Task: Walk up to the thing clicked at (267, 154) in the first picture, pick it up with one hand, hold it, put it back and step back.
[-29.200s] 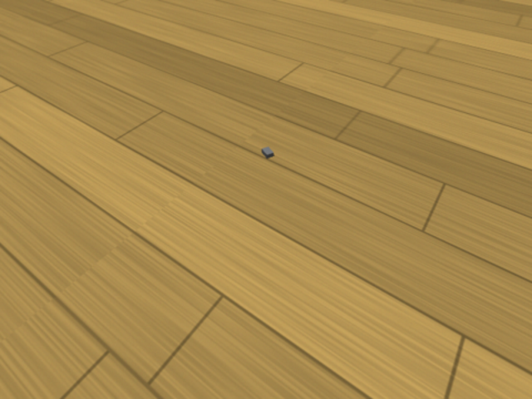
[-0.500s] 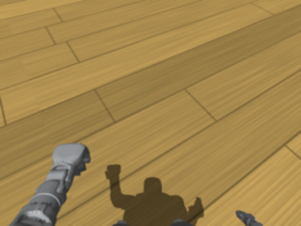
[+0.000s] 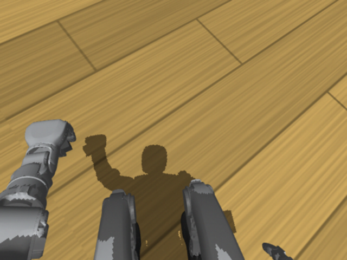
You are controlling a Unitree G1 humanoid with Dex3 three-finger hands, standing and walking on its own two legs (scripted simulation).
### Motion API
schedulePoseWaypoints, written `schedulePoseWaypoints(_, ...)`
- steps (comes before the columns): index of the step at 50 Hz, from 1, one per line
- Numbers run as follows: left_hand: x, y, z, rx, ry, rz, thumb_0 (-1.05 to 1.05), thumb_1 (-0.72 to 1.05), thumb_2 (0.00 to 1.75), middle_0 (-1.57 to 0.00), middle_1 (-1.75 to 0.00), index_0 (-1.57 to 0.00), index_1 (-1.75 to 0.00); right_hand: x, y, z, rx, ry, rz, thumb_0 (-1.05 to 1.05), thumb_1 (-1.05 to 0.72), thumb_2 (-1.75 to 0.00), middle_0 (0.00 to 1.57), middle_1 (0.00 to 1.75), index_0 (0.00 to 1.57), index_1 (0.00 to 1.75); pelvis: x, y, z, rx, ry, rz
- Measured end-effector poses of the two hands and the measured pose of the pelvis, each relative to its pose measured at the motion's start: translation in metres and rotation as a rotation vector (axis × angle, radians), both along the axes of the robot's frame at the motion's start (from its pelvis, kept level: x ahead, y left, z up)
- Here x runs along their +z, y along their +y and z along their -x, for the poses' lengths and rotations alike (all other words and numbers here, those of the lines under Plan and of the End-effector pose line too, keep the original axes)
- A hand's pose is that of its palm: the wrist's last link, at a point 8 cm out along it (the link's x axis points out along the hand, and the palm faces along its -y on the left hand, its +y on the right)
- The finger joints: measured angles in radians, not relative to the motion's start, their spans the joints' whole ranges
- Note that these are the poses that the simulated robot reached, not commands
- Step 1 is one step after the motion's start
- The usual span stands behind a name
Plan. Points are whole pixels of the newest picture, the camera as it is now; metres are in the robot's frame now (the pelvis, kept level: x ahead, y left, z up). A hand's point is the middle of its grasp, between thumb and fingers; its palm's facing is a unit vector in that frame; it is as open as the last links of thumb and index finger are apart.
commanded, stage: crouch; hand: left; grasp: from above
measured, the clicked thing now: (56, 146) +0.43 +0.27 -0.18
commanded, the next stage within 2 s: lower in 0.92 s
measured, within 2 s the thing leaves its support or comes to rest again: neither
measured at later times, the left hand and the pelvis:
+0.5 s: hand (69, 154) +0.44 +0.27 -0.28, palm faces -0.46 -0.03 -0.89, open 5.4 cm; pelvis -0.01 -0.01 -0.11, yaw -3 degrees
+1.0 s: hand (74, 155) +0.45 +0.28 -0.34, palm faces -0.46 -0.04 -0.89, open 5.3 cm; pelvis -0.01 -0.01 -0.17, yaw -4 degrees
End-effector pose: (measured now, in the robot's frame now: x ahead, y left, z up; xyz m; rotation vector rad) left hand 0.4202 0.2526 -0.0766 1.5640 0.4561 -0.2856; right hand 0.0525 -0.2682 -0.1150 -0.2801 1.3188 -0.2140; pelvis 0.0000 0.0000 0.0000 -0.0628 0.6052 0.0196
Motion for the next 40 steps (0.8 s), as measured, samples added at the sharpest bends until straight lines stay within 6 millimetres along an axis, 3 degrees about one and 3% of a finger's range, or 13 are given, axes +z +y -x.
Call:
schedulePoseWaypoints(6,-0.049,0.005,-0.006,-0.006,-0.011,0.017,-0.07,0.55,0.04,-0.97,-0.05,-1.18,-0.10,-0.038,-0.003,-0.001,0.047,0.024,-0.003,0.01,-0.89,-0.90,0.20,0.30,0.21,0.30,-0.039,-0.004,0.004,0.002,0.032,0.013)
schedulePoseWaypoints(13,-0.093,0.011,-0.013,0.009,-0.011,0.024,-0.07,0.55,0.04,-0.97,-0.05,-1.18,-0.09,-0.065,-0.010,-0.006,0.085,0.045,0.006,0.01,-0.89,-0.90,0.20,0.30,0.21,0.30,-0.071,-0.007,0.004,-0.004,0.049,0.024)
schedulePoseWaypoints(22,-0.130,0.018,-0.022,0.013,-0.002,0.028,-0.08,0.55,0.02,-0.99,-0.03,-1.20,-0.06,-0.090,-0.017,-0.002,0.106,0.075,0.007,0.01,-0.90,-0.90,0.20,0.30,0.20,0.30,-0.101,-0.007,0.006,-0.015,0.042,0.034)
schedulePoseWaypoints(40,-0.187,0.019,-0.028,0.007,-0.001,0.040,-0.08,0.56,0.00,-1.00,0.00,-1.23,-0.01,-0.137,-0.013,0.028,0.102,0.144,-0.008,0.01,-0.90,-0.90,0.20,0.30,0.20,0.30,-0.155,-0.006,0.012,-0.035,0.013,0.045)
